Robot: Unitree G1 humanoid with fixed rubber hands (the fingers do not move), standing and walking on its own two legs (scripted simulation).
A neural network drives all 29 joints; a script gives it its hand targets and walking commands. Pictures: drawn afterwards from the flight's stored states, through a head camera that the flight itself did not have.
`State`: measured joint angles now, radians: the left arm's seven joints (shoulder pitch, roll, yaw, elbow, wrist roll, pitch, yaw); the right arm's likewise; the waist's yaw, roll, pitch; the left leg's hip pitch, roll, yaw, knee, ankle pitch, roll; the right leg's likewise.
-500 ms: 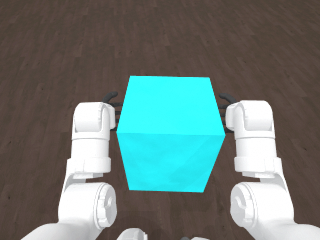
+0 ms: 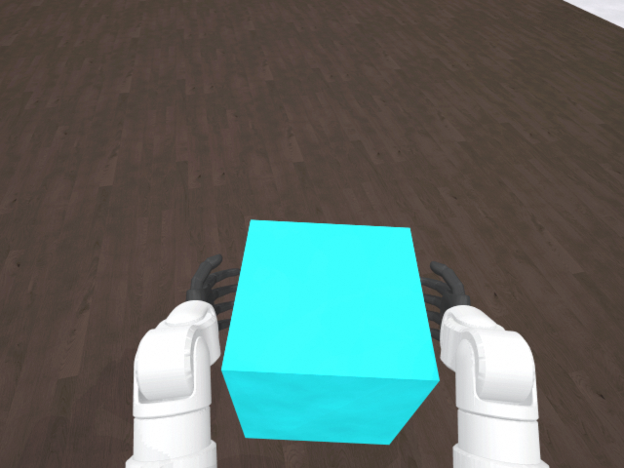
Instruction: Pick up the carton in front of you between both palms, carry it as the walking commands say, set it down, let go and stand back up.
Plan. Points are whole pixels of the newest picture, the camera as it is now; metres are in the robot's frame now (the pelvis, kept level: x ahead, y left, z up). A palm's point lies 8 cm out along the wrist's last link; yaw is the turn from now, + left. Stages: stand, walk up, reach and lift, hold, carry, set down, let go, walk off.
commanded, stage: carry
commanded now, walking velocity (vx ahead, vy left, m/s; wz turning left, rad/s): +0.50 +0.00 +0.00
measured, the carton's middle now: (323, 338) +0.29 +0.01 -0.01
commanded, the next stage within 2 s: none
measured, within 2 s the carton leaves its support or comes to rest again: neither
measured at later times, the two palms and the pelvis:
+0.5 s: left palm (266, 177) +0.55 +0.10 +0.07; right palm (435, 180) +0.57 -0.19 +0.05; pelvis +0.30 -0.07 +0.00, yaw +4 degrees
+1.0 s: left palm (260, 82) +0.88 +0.15 +0.07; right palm (389, 87) +0.87 -0.15 +0.07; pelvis +0.61 +0.01 +0.00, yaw +0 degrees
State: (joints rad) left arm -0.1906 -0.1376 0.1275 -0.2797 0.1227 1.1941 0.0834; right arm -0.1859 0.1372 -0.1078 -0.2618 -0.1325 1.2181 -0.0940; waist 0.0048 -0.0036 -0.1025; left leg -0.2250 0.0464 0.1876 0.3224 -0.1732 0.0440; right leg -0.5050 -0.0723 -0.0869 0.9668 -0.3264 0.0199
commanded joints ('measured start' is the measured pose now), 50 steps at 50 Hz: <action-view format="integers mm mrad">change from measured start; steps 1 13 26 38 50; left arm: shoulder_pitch -479 -400 -387 -350 -437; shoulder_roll -970 -878 -1008 -833 -994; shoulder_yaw -753 -678 -740 -709 -755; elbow -80 30 -22 -74 -77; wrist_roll -431 -394 -449 -404 -418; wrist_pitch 12 67 -36 34 1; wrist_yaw -250 -255 -295 -253 -245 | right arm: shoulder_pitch -522 -505 -450 -429 -516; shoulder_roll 936 847 1005 820 956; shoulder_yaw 692 688 751 712 720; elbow -148 -62 -94 -163 -169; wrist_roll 445 423 411 425 472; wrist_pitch -16 35 -71 16 -24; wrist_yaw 268 270 246 249 281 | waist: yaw -9 11 9 12 -9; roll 161 118 -115 -137 137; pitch -259 -131 -241 -109 -242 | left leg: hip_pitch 292 147 -413 -203 224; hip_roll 234 155 97 2 264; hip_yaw -192 11 -101 57 -207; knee -160 117 527 121 -195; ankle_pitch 138 319 8 98 -29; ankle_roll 77 -3 -73 -16 76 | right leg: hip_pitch -131 280 488 578 -127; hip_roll -33 57 -237 -174 -72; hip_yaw -13 -191 110 -79 21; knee -133 -501 -854 -642 -10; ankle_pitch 101 176 78 520 137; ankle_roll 18 -33 -156 -96 -8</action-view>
